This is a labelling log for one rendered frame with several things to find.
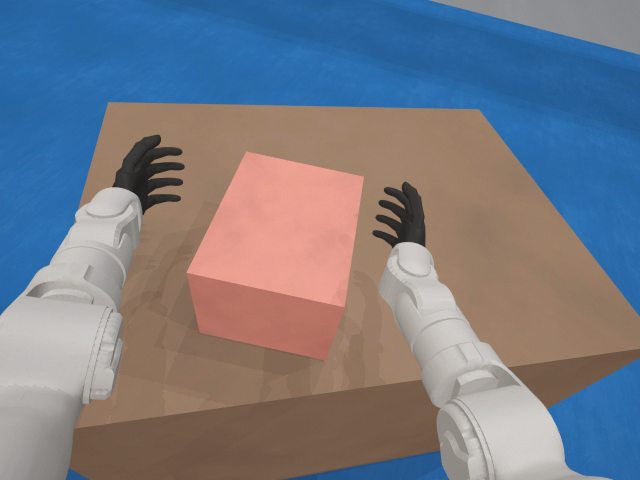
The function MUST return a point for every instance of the carton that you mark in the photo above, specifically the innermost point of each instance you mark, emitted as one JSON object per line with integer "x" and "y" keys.
{"x": 273, "y": 267}

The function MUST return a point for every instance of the pedestal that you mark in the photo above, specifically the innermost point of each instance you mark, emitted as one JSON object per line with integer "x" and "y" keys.
{"x": 193, "y": 406}

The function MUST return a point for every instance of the left robot forearm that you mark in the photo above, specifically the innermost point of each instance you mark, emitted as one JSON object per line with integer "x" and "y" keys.
{"x": 92, "y": 263}

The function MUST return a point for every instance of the right robot hand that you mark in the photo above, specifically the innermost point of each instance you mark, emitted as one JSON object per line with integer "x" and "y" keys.
{"x": 412, "y": 228}

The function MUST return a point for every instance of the right robot forearm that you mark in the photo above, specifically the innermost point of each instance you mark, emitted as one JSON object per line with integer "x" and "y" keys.
{"x": 453, "y": 360}

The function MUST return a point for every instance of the robot right upper arm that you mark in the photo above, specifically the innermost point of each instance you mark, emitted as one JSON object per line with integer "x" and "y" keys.
{"x": 501, "y": 434}

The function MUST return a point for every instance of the left robot hand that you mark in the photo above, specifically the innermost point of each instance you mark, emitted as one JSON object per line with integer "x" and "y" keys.
{"x": 135, "y": 172}

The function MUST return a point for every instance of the robot left upper arm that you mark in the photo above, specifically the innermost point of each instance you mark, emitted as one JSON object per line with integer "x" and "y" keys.
{"x": 55, "y": 357}

